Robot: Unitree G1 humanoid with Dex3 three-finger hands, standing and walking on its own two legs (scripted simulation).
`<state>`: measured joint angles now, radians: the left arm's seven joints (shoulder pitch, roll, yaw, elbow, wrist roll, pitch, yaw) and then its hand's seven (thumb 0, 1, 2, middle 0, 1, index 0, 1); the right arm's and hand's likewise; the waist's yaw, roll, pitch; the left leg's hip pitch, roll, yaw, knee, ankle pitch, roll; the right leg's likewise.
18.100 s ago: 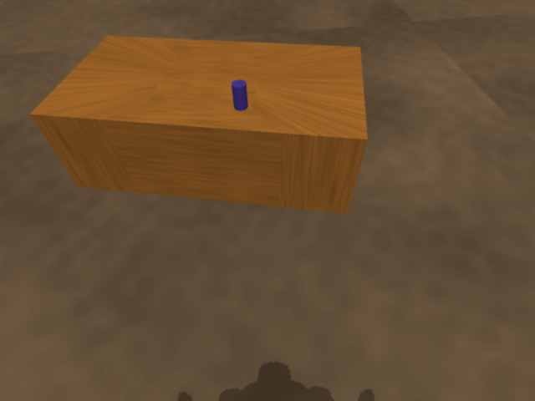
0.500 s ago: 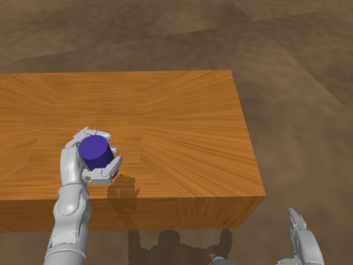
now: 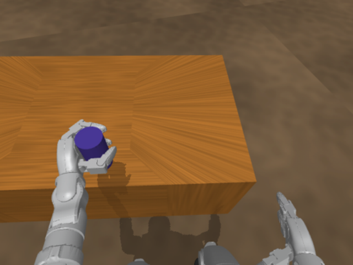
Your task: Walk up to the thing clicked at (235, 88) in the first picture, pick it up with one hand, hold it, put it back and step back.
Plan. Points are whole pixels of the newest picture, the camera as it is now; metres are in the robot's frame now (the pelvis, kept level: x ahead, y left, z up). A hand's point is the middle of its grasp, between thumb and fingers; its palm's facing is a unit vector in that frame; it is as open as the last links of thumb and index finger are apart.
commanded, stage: crouch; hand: left
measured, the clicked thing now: (95, 150) +0.37 +0.18 +0.03
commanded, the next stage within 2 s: lower in 1.08 s
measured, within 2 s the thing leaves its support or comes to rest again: neither
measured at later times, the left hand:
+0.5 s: hand (109, 136) +0.47 +0.18 -0.06, palm faces +0.15 -0.99 +0.00, open 7.9 cm
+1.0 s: hand (111, 133) +0.51 +0.18 -0.10, palm faces +0.17 -0.99 -0.01, open 7.9 cm
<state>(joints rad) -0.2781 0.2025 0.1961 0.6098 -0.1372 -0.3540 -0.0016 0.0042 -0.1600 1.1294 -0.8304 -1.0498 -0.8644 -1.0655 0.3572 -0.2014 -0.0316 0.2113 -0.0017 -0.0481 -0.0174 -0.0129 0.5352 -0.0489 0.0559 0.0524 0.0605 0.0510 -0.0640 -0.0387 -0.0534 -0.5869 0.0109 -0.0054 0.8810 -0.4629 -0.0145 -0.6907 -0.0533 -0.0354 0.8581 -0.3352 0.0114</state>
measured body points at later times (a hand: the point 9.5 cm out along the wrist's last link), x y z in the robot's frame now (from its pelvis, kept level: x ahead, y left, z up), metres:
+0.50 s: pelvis -0.02 +0.01 -0.07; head +0.13 +0.04 +0.36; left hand +0.45 +0.23 -0.06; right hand +0.14 -0.25 -0.06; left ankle -0.01 +0.13 -0.69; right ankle +0.05 -0.13 -0.69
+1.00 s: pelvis -0.02 +0.01 -0.10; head +0.16 +0.05 +0.32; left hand +0.49 +0.23 -0.10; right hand +0.14 -0.26 -0.06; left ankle -0.01 +0.13 -0.69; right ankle +0.05 -0.13 -0.69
